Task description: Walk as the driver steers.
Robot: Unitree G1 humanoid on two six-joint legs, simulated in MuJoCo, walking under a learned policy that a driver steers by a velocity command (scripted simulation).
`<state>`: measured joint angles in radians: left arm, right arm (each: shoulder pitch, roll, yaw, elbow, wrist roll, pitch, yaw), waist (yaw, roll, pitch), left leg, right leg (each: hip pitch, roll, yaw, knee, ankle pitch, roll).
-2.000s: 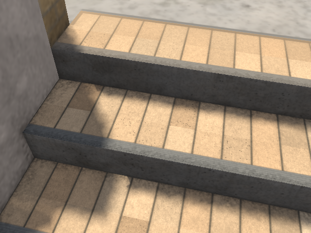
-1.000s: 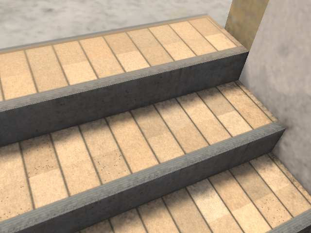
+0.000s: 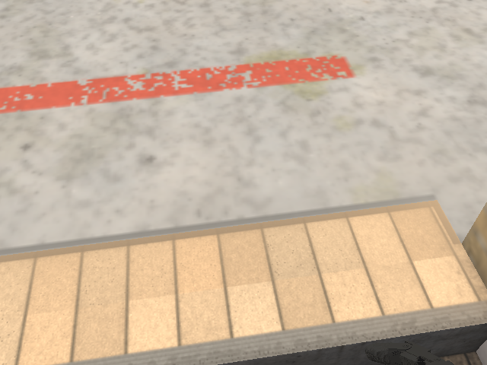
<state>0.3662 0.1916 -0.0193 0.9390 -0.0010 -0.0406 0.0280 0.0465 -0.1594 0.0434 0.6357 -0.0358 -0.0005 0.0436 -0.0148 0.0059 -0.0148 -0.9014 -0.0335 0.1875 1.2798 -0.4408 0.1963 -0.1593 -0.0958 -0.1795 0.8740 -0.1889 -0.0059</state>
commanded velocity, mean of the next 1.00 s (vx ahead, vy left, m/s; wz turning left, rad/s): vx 0.03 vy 0.00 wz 0.35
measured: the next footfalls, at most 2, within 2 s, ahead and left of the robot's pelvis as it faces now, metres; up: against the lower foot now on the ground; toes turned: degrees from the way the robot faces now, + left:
right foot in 0.68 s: +0.34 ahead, -0.17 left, +0.00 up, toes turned +19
left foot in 1.00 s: +0.20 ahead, +0.07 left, +0.00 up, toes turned +19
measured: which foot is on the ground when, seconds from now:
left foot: down 0.00-0.70, up 0.72-0.98, down 1.00-1.00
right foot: up 0.00-0.66, down 0.68-1.00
